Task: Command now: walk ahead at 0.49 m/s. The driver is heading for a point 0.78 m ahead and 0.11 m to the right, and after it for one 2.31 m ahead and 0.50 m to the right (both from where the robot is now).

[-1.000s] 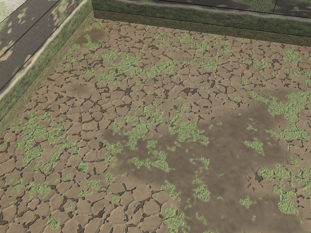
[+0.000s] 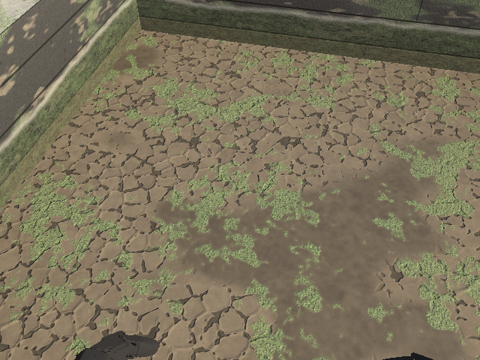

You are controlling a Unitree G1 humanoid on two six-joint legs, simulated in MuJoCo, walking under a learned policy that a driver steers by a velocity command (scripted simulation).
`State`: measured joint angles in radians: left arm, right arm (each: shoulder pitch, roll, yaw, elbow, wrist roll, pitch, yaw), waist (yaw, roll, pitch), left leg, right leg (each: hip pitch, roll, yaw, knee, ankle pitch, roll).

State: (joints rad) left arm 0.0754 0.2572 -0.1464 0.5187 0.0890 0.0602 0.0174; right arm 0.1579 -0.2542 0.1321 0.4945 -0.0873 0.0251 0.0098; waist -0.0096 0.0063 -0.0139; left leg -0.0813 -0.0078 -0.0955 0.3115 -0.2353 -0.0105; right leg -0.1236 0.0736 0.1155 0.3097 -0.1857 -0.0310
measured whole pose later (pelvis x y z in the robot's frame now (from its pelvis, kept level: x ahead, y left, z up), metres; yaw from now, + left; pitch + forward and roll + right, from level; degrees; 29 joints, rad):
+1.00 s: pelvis +0.00 -0.01 +0.00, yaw +0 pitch +1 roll -1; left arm 0.08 0.26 -0.15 0.51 0.09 0.06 0.01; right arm 0.17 -0.26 0.14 0.49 -0.09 0.03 0.01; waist -0.01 0.01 -0.03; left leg -0.09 0.01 -0.10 0.32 -0.24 -0.02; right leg -0.13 0.09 0.12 0.31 -0.18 -0.04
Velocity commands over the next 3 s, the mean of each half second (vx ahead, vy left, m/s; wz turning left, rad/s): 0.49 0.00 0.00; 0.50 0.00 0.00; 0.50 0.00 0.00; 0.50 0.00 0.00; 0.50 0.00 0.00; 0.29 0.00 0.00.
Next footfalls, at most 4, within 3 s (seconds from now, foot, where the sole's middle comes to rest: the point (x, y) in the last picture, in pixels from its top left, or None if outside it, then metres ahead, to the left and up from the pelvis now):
none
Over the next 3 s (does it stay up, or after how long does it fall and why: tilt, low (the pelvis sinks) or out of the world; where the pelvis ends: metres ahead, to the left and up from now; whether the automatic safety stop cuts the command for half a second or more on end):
stays up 0.00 -0.01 0.00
